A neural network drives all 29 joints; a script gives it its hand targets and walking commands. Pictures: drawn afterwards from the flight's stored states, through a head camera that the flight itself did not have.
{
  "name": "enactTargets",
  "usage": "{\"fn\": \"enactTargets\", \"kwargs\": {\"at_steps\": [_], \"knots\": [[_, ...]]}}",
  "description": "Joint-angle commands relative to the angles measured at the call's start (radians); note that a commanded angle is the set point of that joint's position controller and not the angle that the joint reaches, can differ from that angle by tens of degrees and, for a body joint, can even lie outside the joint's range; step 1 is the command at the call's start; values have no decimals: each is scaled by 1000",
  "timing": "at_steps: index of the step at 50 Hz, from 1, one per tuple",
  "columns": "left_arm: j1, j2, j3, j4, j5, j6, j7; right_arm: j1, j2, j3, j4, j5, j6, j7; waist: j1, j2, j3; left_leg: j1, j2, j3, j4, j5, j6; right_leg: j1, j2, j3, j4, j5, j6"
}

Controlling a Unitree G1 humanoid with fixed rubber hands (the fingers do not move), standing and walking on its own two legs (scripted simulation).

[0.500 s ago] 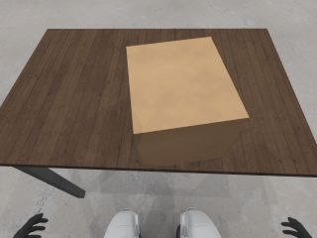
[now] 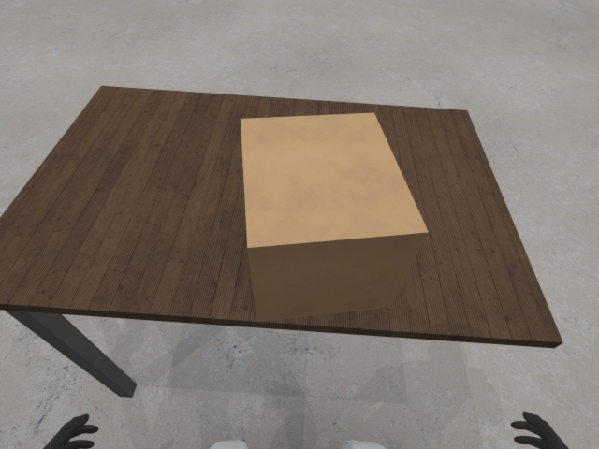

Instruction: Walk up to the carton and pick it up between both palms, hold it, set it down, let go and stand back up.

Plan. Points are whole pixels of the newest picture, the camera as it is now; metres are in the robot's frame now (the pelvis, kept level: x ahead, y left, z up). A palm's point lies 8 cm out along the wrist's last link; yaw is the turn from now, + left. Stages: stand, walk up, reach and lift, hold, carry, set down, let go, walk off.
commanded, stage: walk up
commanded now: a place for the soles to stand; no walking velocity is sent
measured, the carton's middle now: (316, 215) +0.45 -0.01 +0.04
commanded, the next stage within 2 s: none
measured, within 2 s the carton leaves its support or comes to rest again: neither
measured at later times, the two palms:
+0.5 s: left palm (70, 435) +0.15 +0.30 -0.05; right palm out of the picture +0.09 -0.33 -0.08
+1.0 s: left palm out of the picture +0.13 +0.32 -0.06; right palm (546, 436) +0.16 -0.33 -0.08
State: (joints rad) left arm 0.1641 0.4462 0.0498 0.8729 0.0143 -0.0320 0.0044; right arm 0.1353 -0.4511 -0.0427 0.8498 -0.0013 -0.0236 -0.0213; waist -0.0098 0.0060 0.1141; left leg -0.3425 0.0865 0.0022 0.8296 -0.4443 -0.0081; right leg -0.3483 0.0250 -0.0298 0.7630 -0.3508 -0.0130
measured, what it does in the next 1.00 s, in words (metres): lifts its left foot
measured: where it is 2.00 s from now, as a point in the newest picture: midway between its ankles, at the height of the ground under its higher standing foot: outside the picture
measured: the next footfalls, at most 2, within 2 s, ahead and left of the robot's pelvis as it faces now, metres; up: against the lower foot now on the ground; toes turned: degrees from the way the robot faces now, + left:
left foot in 1.08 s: +0.20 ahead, +0.12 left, +0.00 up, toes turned +1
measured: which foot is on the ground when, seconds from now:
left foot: down 0.00-0.84, up 0.86-1.00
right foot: down 0.00-1.00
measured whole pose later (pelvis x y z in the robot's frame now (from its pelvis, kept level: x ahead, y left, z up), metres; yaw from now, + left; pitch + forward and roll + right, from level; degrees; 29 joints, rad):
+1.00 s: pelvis +0.07 -0.01 +0.03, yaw +0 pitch -2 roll +0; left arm 0.21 0.42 0.06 0.99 0.01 -0.07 0.00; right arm 0.16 -0.43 -0.04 0.95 -0.01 -0.03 0.02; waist 0.00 0.02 0.07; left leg -0.32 0.01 0.01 0.74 -0.49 0.04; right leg -0.13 0.00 -0.01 0.51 -0.34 -0.02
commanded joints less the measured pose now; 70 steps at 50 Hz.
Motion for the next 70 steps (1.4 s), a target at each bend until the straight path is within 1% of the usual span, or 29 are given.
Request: {"fn": "enactTargets", "kwargs": {"at_steps": [1,3,5,11,28,30,32,34,37,39,40,41,42,43,46,49,51,52,53,54,55,56,58,60,62,63,65,67,70], "knots": [[-109,166,14,-33,-6,-24,1,-30,-202,-44,-13,-9,-18,18,-28,38,-71,107,49,-158,-330,-30,83,-128,-119,223,-262,-51,-58],[-72,162,12,-5,-8,-34,-2,-69,-193,-26,-10,-6,-15,23,9,10,-128,32,64,-159,-334,-24,97,25,-95,182,-253,9,-58],[-94,194,13,13,-1,-38,-3,-72,-183,-20,8,0,-11,24,-1,-67,-104,23,21,-110,-313,-19,69,21,-123,240,-316,-36,-69],[-139,173,-3,57,-7,-42,-3,-77,-166,-8,66,6,-15,30,-3,-93,-113,104,19,-87,-369,145,60,49,-147,226,-360,108,-53],[-220,139,-11,155,-19,-14,-7,-113,-149,19,196,0,-16,24,14,-19,-167,172,39,-70,-522,250,37,206,-134,164,-419,242,-17],[-173,181,19,121,0,-15,-23,-44,-216,-24,168,-23,-21,36,4,21,-180,164,18,-81,-495,-143,82,143,-86,150,-362,-182,-50],[-178,163,19,107,3,-10,-29,-23,-228,-35,162,-27,-17,38,-5,50,-94,140,68,-178,-556,-300,113,12,-57,128,-318,-245,-44],[-177,130,19,98,0,-15,-31,3,-231,-49,151,-27,-15,38,-11,105,-26,141,128,-249,-615,-284,153,-54,-21,69,-231,-136,-38],[-125,119,25,89,2,-35,-29,-15,-217,-50,107,-19,-22,37,10,92,-39,196,150,-201,-520,111,185,2,-30,35,-274,19,-40],[-41,131,32,110,2,-47,-23,-55,-174,-37,69,-12,-20,40,46,64,-101,105,62,-85,-364,261,133,190,-56,92,-352,139,-61],[20,176,42,124,7,-54,-18,-90,-139,-27,41,-8,-20,41,62,-26,-95,-46,-29,5,-213,226,84,301,-151,259,-399,190,-105],[55,239,57,128,10,-58,-12,-86,-107,-16,29,-11,-17,41,61,-145,-68,-217,-105,63,-65,35,43,391,-290,485,-478,163,-178],[68,281,70,112,9,-55,-8,-78,-130,-21,22,-16,-11,31,68,-154,-34,-259,-79,-21,4,-127,50,374,-378,562,-470,240,-265],[67,276,71,105,9,-51,-6,-48,-140,-26,27,-17,-15,29,52,-157,-4,-270,-37,-44,-26,-147,55,379,-387,548,-445,354,-286],[67,215,56,81,-3,-43,2,-21,-148,-34,19,-8,-31,34,38,-163,-34,-197,-43,-35,-95,-78,59,388,-334,372,-393,724,-233],[9,201,41,47,-14,-38,10,11,-123,-33,29,-2,-14,33,6,-148,-71,-17,-58,-6,-195,107,48,273,-261,238,-316,787,-159],[-91,174,22,23,-30,-23,13,92,-111,-42,68,-6,-8,29,-64,-124,-119,230,-81,27,-407,414,62,126,-175,127,-210,709,-88],[-97,129,5,7,-41,-22,17,120,-167,-61,73,-15,-9,21,-80,-9,-171,343,-12,-53,-428,562,79,57,-112,82,-107,601,-37],[-74,99,-7,-2,-54,-18,18,121,-208,-68,64,-22,-10,13,-77,106,-220,378,139,-250,-464,640,149,7,-30,52,14,375,10],[-35,97,-8,16,-58,-2,24,54,-188,-49,46,-18,-9,9,-41,94,-207,332,251,-371,-514,590,220,21,19,48,43,-116,23],[23,115,-4,39,-48,14,26,-34,-167,-35,22,-13,-4,9,1,38,-207,231,255,-337,-506,413,239,88,-13,84,68,-264,15],[66,132,1,60,-43,22,23,-85,-181,-39,14,-8,4,12,10,97,-169,120,243,-307,-520,280,251,140,-40,102,38,-281,3],[105,128,6,90,-27,20,13,-180,-182,-41,0,-14,20,21,48,166,-107,42,185,-244,-538,120,209,157,-59,54,-82,-193,-15],[146,142,10,119,-22,2,21,-167,-177,-40,2,-2,30,22,60,179,-156,126,112,-161,-391,331,157,179,-55,50,-300,61,-11],[79,177,24,101,-4,-8,33,-130,-142,-33,15,19,33,22,35,96,-188,152,62,-104,-269,518,112,201,-98,147,-334,255,-23],[21,200,24,80,-1,-11,33,-126,-122,-28,21,25,31,23,16,25,-199,185,30,-86,-265,498,92,156,-144,223,-337,298,-47],[-61,199,16,54,-6,-11,24,-122,-128,-31,38,15,28,27,-15,-17,-178,256,31,-98,-322,406,88,69,-150,210,-303,305,-53],[-57,159,7,64,-17,-9,21,-155,-143,-30,54,21,22,28,0,-40,-199,258,63,-133,-333,462,106,122,-108,148,-290,281,-28],[-43,151,-2,81,-14,-14,23,-174,-137,-25,65,16,23,27,9,-32,-195,263,59,-94,-312,540,106,134,-126,162,-310,394,-36]]}}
